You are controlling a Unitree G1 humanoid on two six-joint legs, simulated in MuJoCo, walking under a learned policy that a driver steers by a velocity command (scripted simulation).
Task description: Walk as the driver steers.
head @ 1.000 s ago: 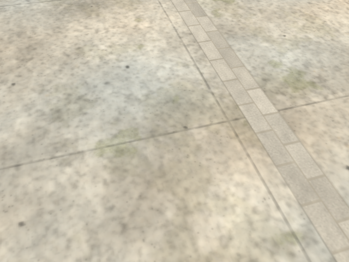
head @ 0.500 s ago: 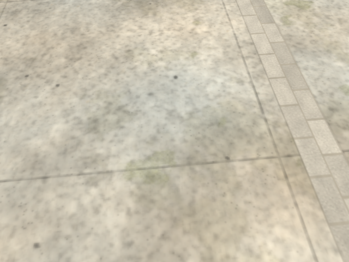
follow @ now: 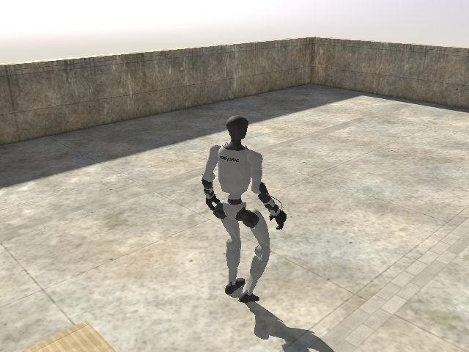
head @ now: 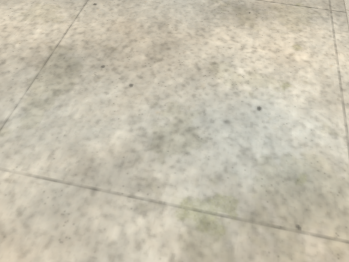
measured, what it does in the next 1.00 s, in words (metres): walks ahead: right foot, then left foot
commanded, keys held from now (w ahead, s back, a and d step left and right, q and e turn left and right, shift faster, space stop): no key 1.00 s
